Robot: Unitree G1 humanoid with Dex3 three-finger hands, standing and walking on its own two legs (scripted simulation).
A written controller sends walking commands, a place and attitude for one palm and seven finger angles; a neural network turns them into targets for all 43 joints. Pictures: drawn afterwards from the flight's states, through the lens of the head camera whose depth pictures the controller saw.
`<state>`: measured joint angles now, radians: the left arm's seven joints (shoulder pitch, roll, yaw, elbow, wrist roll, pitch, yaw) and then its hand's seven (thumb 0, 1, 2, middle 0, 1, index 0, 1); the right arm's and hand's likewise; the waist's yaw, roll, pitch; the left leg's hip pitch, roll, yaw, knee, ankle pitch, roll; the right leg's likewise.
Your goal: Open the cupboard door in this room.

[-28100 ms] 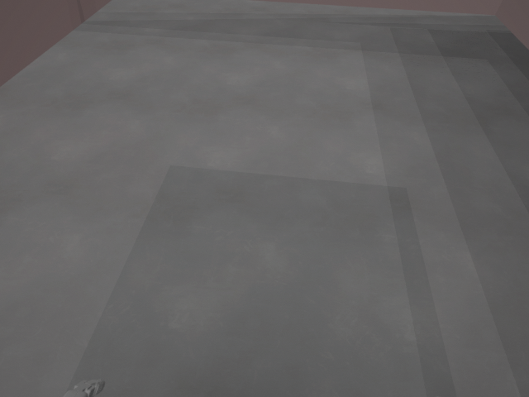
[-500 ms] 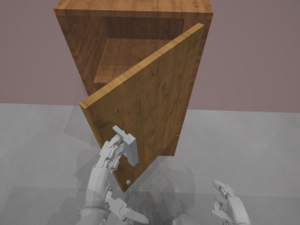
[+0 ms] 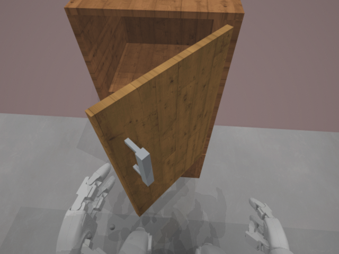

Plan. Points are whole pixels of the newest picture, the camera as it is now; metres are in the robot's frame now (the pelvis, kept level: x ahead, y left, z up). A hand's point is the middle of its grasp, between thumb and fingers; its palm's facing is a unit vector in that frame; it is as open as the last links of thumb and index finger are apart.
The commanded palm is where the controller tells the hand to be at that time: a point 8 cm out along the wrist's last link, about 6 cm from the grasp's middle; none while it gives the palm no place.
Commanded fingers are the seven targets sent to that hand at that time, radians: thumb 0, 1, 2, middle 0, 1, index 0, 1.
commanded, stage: slide the hand sideways off the handle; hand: left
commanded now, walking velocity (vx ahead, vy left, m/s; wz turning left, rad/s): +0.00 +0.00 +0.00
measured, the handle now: (139, 163) +0.30 +0.09 +0.07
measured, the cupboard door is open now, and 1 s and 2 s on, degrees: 50 50 50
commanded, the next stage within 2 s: draw the hand back to the body in 0.12 s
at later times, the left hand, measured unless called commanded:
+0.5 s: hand (79, 224) +0.17 +0.16 +0.11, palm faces -0.02 -1.00 -0.04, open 16.3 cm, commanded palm +0.13 +0.22 +0.12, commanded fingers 0.00 -0.50 0.30 -0.15 -0.30 -0.15 -0.30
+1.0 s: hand (19, 198) +0.18 +0.24 +0.17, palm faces +0.24 -0.90 -0.36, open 14.1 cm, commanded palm +0.15 +0.28 +0.21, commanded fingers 0.00 0.20 0.60 -0.17 -0.30 -0.17 -0.30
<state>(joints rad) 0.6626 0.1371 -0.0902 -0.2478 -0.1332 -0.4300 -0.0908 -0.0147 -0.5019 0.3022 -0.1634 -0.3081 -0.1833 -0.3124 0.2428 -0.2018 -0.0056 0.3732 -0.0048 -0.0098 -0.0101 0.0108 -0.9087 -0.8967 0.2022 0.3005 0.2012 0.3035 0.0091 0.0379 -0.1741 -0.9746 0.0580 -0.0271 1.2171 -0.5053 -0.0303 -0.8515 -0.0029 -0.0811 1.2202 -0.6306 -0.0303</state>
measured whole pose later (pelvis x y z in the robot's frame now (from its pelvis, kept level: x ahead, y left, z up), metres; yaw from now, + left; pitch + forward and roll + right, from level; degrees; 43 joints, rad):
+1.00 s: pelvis +0.02 +0.03 +0.07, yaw +0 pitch +3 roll -2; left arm 0.69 0.32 0.11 -0.49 -0.05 0.00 0.12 -0.01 -0.13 0.46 -0.17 -0.30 -0.17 -0.30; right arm 0.28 -0.22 0.07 0.44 0.02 -0.06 -0.13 0.01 -0.91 -0.90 0.20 0.30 0.20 0.30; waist 0.05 0.06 -0.10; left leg -0.48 0.04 0.02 0.79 -0.37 0.01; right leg -0.35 -0.01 -0.05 0.73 -0.44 0.02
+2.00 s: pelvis +0.03 +0.00 +0.11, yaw -2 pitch -3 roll -1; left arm 0.46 0.35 0.36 -0.41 -0.07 -0.09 0.10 0.01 0.89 0.90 -0.21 -0.30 -0.21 -0.30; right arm 0.18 -0.23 0.02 0.61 -0.01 -0.07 -0.08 0.01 -0.91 -0.90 0.20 0.30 0.20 0.30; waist 0.06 0.06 0.02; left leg -0.16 0.06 0.04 0.44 -0.22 -0.02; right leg -0.03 0.02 -0.03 0.36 -0.27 -0.01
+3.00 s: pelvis -0.13 +0.04 +0.10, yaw +0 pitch +1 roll -3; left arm 0.50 0.42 0.46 -0.55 -0.04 -0.21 0.18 0.01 0.88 0.90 -0.21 -0.30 -0.21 -0.30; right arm 0.15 -0.16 -0.01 0.61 -0.03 -0.12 -0.04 0.01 -0.91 -0.90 0.20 0.30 0.20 0.30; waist 0.01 0.00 0.05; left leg -0.43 0.05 0.02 0.53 -0.12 0.03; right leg -0.42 0.09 0.03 0.99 -0.45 0.02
